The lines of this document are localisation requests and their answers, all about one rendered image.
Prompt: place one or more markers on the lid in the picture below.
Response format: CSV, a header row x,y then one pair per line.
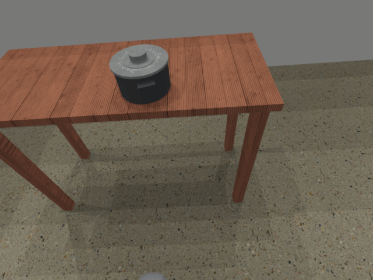
x,y
156,60

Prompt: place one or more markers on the pot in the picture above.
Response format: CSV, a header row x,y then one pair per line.
x,y
145,90

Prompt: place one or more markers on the knob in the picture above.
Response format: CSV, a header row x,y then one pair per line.
x,y
137,54

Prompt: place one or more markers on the table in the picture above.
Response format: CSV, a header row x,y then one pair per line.
x,y
64,85

